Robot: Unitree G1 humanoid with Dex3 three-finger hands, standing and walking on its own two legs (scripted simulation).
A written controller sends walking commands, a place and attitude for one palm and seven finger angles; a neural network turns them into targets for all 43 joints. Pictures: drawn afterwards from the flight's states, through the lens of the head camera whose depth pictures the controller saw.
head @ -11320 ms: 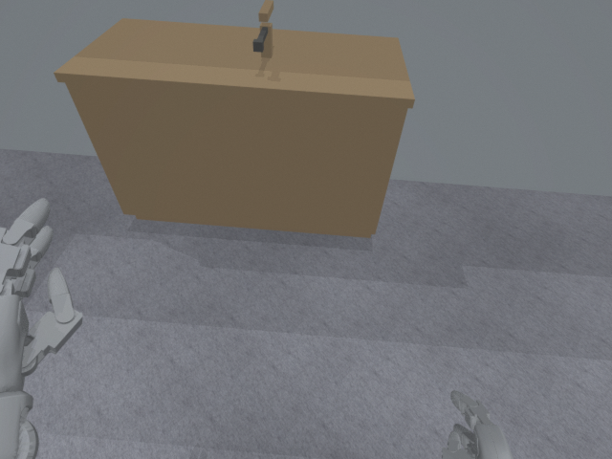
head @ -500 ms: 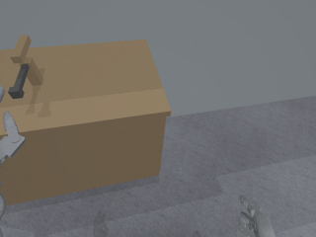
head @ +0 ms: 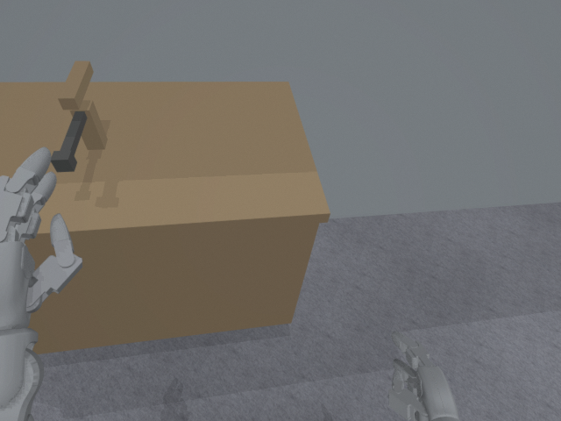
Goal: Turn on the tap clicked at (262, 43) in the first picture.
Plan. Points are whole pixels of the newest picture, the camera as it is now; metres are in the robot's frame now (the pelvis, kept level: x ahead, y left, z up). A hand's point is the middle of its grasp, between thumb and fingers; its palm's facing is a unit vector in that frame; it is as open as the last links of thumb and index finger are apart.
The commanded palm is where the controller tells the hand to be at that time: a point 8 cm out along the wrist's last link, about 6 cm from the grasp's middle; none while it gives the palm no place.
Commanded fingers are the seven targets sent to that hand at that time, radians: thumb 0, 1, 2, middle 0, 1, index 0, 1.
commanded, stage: come to a stop and stand still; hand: left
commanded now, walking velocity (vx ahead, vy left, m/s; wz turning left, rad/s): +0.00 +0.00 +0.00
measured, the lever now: (64, 161) +0.47 +0.44 +0.04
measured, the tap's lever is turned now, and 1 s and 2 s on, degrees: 0 0 0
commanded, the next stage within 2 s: look again from close up in 0.24 s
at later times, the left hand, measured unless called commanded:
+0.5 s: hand (86, 261) +0.23 +0.24 +0.15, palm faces +0.39 -0.86 -0.34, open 7.4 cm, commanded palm +0.17 +0.27 +0.17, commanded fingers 0.00 0.90 0.90 -0.20 -0.30 -0.20 -0.30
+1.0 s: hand (100, 250) +0.24 +0.23 +0.15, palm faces +0.36 -0.86 -0.37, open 7.4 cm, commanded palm +0.19 +0.27 +0.17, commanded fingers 0.00 0.90 0.90 -0.20 -0.30 -0.20 -0.30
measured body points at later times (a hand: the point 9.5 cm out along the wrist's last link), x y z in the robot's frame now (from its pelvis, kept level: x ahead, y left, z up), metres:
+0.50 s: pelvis +0.01 -0.01 +0.00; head +0.03 +0.01 +0.45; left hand +0.20 +0.29 +0.17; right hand +0.19 -0.22 -0.07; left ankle +0.00 +0.06 -0.74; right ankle +0.03 -0.13 -0.74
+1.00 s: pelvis +0.03 -0.01 -0.01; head +0.03 +0.00 +0.44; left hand +0.22 +0.28 +0.17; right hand +0.20 -0.25 -0.07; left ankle +0.00 +0.06 -0.74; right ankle +0.03 -0.13 -0.74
